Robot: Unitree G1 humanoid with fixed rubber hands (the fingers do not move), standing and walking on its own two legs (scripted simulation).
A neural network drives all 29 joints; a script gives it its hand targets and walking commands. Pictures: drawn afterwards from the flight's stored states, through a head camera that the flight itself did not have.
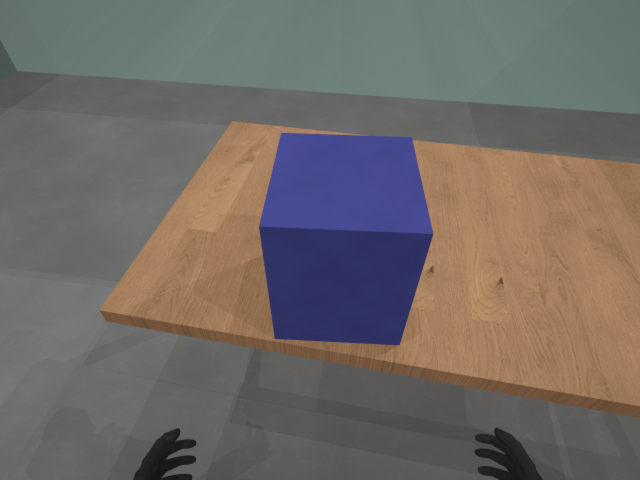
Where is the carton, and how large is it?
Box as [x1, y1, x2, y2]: [259, 133, 432, 344]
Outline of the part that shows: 281,133 259,224 275,338 399,344 432,236 431,225 411,137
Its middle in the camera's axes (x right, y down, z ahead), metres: +0.03 +0.01 +0.61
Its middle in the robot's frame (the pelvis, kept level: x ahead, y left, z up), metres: +0.47 -0.02 +0.04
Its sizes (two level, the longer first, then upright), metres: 0.210 0.200 0.250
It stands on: a table, 0.69 m high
